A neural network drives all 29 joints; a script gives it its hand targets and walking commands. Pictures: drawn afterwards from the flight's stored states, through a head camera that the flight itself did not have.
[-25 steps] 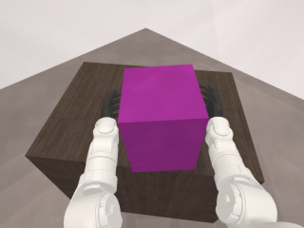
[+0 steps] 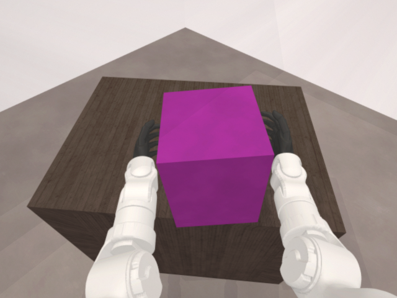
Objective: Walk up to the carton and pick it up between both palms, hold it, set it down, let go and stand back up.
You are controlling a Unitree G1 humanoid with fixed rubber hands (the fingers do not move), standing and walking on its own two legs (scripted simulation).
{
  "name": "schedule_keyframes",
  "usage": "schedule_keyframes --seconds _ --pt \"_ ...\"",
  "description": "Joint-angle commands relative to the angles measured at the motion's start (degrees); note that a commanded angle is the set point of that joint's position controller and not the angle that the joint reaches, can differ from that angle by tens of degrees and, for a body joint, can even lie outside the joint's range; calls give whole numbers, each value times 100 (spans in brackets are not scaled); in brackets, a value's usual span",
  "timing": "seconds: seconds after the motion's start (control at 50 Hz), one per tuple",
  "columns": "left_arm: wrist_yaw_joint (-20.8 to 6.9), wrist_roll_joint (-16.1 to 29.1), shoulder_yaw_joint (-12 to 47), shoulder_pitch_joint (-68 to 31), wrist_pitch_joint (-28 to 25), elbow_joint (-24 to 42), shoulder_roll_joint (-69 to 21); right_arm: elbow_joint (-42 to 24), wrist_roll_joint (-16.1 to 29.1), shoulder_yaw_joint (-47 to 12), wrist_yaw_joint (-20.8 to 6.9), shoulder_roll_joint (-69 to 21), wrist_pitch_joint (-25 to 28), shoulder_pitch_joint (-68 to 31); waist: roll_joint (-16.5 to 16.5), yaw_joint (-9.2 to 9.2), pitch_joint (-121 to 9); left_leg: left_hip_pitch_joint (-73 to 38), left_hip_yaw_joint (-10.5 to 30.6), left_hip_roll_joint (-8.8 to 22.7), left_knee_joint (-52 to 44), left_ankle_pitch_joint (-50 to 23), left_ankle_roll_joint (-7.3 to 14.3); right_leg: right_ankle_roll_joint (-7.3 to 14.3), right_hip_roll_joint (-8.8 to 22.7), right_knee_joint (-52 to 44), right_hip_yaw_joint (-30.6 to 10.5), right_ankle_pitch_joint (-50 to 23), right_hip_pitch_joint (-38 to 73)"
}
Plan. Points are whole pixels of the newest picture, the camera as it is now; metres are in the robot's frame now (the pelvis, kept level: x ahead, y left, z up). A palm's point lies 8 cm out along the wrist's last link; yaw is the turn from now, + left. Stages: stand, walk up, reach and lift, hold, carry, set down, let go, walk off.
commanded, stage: set down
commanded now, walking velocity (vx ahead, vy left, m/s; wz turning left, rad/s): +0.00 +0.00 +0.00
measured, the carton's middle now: (212, 159) +0.42 -0.07 +0.02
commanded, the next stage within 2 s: none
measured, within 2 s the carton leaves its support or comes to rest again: rests again in 0.72 s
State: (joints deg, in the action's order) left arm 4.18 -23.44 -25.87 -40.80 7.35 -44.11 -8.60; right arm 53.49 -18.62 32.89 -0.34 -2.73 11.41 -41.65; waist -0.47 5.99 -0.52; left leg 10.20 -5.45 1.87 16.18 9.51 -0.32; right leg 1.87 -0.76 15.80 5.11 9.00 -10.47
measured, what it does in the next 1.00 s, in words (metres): stands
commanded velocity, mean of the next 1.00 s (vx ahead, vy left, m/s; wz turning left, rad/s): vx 0.00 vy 0.00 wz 0.00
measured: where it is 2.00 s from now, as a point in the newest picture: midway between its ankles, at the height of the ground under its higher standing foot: outside the picture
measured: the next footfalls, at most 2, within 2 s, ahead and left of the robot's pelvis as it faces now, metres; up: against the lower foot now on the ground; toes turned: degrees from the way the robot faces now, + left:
none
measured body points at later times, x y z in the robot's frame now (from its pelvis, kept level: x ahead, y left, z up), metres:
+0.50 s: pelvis +0.00 +0.00 +0.00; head +0.04 +0.00 +0.45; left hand +0.42 +0.08 +0.05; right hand +0.39 -0.21 +0.07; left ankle -0.02 +0.12 -0.75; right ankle -0.01 -0.09 -0.75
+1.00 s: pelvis +0.00 +0.00 +0.00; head +0.05 +0.00 +0.44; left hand +0.42 +0.07 +0.05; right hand +0.38 -0.22 +0.06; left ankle -0.02 +0.12 -0.75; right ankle -0.01 -0.09 -0.75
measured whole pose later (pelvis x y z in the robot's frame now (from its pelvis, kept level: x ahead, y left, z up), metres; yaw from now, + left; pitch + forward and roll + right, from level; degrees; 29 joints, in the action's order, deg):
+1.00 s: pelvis +0.00 +0.00 +0.00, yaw -2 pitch +7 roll +0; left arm 3.6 -26.2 -30.3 -41.7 -0.7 -45.7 -10.3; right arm 49.6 -24.3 37.0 -2.1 -4.7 13.6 -40.6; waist -0.7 4.9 0.2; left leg 13.4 -7.1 1.9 15.9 8.9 -0.1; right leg 1.9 -0.7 17.5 3.8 8.7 -15.5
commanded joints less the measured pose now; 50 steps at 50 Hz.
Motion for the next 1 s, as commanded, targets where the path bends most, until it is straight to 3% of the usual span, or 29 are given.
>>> schedule_keyframes --seconds 0.0,0.04,0.1,0.18,0.26,0.3,0.42,0.54,0.56,0.58,0.6,0.92,0.98 --pt "-360 127 1438 -3212 -558 523 -2322 -284 -246 -1548 -639 -2365 296 -2823 -81 -20 -2969 -550 151 -26 83 -1198 -20 -468 100 512 26 -3494 1295" --pt "-371 130 1367 -3282 -683 420 -2244 -359 -322 -1586 -629 -2422 344 -2887 -225 -71 -3092 -266 103 -57 1 -965 49 -524 147 572 -22 -3599 1529" --pt "-354 56 1311 -3324 -788 294 -2253 -247 -397 -1469 -648 -2408 354 -2845 -145 -45 -3048 -311 127 -30 -44 -876 68 -509 163 574 -25 -3493 1358" --pt "-321 45 1407 -3160 -832 260 -2361 -77 -421 -1400 -657 -2368 425 -2649 22 13 -3104 -673 151 38 103 -1337 -78 -428 96 511 39 -3485 1053" --pt "-360 -13 1239 -3027 -900 158 -2295 -8 -433 -1465 -621 -2469 434 -2575 -198 -41 -2930 -385 106 -18 47 -1216 19 -500 116 513 -9 -3724 1247" --pt "-362 11 1322 -3063 -972 233 -2383 -56 -454 -1470 -621 -2434 502 -2574 -133 1 -3060 -356 124 -13 19 -1265 4 -480 130 560 3 -3772 1238" --pt "-361 -114 1175 -2955 -989 7 -2302 28 -600 -1227 -596 -2403 517 -2495 -113 23 -2736 -320 108 9 -31 -881 34 -447 144 455 -22 -3225 1071" --pt "-369 -178 1188 -2827 -1050 -102 -2368 76 -640 -1197 -644 -2299 558 -2412 -33 38 -2766 -516 121 53 -17 -974 -4 -387 129 425 46 -3015 830" --pt "-384 -121 963 -2954 -1041 -36 -2164 96 -656 -1193 -733 -2237 431 -2552 -154 -185 -2398 -528 132 122 -60 -887 62 -459 83 428 28 -2632 689" --pt "-389 -106 1008 -2960 -1011 -50 -2164 75 -637 -1204 -781 -2213 392 -2487 -155 -104 -2447 -674 114 137 -43 -877 49 -465 84 382 39 -2494 550" --pt "-382 -108 1012 -2889 -985 -36 -2195 89 -628 -1205 -803 -2212 363 -2464 -118 -159 -2479 -644 112 142 -33 -895 54 -433 93 350 38 -2388 534" --pt "-433 -294 756 -2541 -987 46 -2056 -341 -777 -1140 -848 -2278 287 -2234 -173 -187 -2439 -428 39 55 -44 -891 173 -538 114 467 -100 -2738 698" --pt "-408 -375 836 -2435 -1065 -121 -2144 -392 -883 -1035 -759 -2213 491 -2229 -188 -164 -2758 -357 32 38 12 -914 117 -466 146 479 -24 -2993 806"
